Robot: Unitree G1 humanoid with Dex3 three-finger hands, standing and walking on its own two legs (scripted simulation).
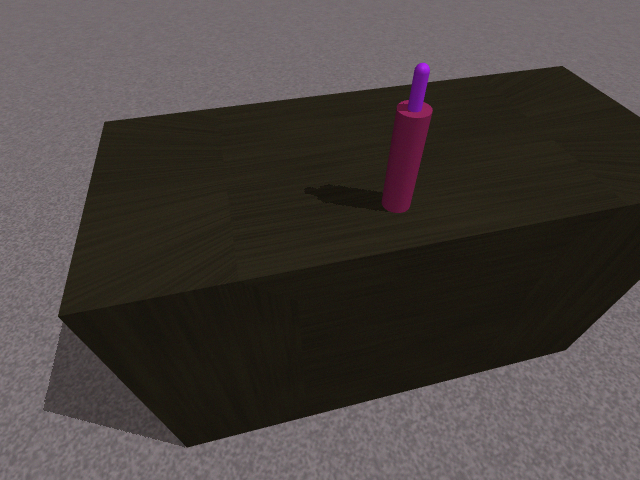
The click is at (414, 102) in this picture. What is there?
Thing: necked bottle
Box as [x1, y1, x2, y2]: [382, 63, 432, 212]
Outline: 425,63 420,63 415,67 409,99 400,102 397,105 382,196 382,205 386,209 393,212 402,212 409,207 432,111 431,107 422,101 429,72 429,67
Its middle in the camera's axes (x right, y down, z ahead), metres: +0.15 -0.16 +0.64
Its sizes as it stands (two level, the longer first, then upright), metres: 0.055 0.055 0.269
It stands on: a support 0.75 m high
